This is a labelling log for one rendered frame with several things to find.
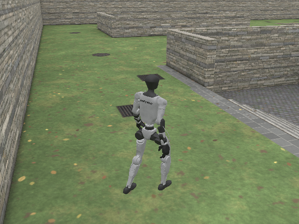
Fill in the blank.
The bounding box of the left robot forearm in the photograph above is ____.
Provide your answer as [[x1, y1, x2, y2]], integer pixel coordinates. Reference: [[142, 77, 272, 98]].
[[132, 113, 141, 124]]

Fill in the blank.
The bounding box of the robot left upper arm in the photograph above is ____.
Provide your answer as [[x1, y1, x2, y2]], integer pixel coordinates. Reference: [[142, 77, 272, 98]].
[[132, 91, 143, 114]]

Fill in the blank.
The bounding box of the left robot shin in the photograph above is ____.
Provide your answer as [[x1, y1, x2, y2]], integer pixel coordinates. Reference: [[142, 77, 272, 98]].
[[126, 156, 140, 188]]

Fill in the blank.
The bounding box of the right robot hand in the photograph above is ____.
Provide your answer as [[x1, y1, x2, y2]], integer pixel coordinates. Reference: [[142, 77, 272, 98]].
[[158, 144, 170, 158]]

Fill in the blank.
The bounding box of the left robot hand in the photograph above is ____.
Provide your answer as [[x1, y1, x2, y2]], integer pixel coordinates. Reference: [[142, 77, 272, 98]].
[[136, 121, 145, 130]]

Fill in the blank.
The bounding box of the right robot forearm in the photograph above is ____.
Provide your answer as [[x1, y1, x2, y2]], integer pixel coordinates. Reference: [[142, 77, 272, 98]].
[[158, 119, 167, 145]]

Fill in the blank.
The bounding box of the robot right upper arm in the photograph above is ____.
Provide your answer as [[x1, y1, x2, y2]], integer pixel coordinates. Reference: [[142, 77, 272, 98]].
[[156, 97, 167, 125]]

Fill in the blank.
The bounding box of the robot right foot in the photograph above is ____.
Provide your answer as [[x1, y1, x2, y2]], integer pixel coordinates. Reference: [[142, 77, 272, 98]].
[[158, 180, 172, 190]]

